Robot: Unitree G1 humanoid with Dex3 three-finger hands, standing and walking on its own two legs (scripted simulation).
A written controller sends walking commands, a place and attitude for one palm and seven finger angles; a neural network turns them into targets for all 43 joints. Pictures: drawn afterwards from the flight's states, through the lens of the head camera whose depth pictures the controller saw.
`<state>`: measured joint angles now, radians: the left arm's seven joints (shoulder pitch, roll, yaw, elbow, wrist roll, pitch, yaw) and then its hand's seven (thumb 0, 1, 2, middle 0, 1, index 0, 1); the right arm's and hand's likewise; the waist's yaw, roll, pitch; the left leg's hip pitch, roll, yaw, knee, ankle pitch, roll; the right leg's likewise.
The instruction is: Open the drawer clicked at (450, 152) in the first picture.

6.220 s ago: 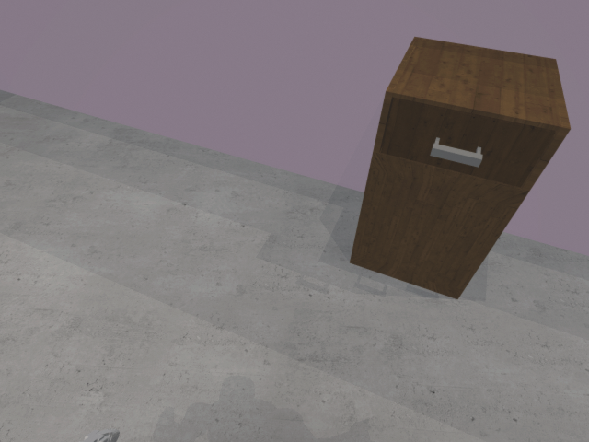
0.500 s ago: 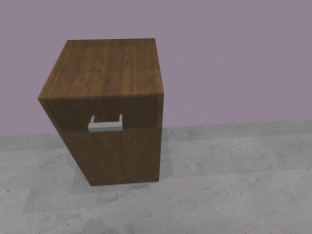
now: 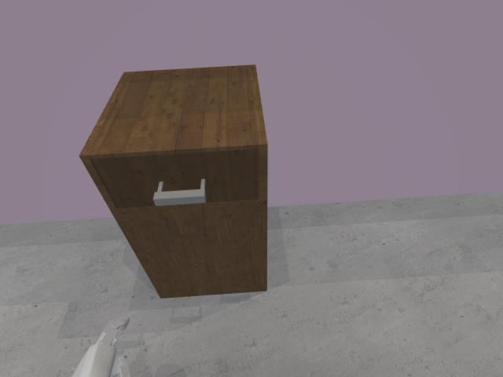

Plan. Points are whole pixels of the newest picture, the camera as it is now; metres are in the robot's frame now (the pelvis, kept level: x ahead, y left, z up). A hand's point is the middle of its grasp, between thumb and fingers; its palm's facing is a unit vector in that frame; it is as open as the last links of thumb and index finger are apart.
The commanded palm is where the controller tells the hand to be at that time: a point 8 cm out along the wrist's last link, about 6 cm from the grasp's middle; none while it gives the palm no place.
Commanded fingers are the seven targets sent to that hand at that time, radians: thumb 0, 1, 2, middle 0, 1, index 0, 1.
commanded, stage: raise the hand with hooked fingers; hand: left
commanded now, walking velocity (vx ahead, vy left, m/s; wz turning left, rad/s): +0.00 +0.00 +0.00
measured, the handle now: (181, 190) +0.57 +0.22 -0.08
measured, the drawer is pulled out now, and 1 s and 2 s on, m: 0.00 0.00 0.00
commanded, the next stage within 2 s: move the hooked fingers above the handle in 1.72 s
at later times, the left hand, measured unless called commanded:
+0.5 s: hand (123, 312) +0.23 +0.23 -0.01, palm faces +0.10 -0.04 -0.99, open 10.1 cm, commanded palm +0.20 +0.22 +0.03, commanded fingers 0.00 0.08 0.55 -0.26 -0.82 -0.26 -0.82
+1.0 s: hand (127, 246) +0.32 +0.24 +0.04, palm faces +0.09 -0.08 -0.99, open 12.9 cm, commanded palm +0.29 +0.23 +0.10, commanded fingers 0.00 -0.50 0.30 -0.30 -1.20 -0.30 -1.20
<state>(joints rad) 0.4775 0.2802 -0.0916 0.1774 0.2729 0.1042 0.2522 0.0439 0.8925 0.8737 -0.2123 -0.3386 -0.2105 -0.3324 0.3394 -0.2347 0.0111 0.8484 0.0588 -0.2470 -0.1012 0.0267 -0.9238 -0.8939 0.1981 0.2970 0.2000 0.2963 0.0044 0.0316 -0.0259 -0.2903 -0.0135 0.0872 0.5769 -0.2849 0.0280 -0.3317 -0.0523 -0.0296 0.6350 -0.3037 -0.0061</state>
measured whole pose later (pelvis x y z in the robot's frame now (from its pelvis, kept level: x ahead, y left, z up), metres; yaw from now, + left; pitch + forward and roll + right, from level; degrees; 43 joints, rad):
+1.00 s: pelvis +0.05 -0.01 +0.00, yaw +1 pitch +6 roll +1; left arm 0.14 0.38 -0.06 0.01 0.99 0.12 0.30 0.00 -0.28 0.39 -0.31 -1.06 -0.31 -1.05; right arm 0.13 -0.26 -0.04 0.62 -0.02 0.09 -0.01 0.02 -0.90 -0.89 0.19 0.30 0.20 0.30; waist 0.06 0.06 -0.07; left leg -0.37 -0.02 0.02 0.64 -0.38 0.02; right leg -0.40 0.02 0.02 0.66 -0.38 -0.02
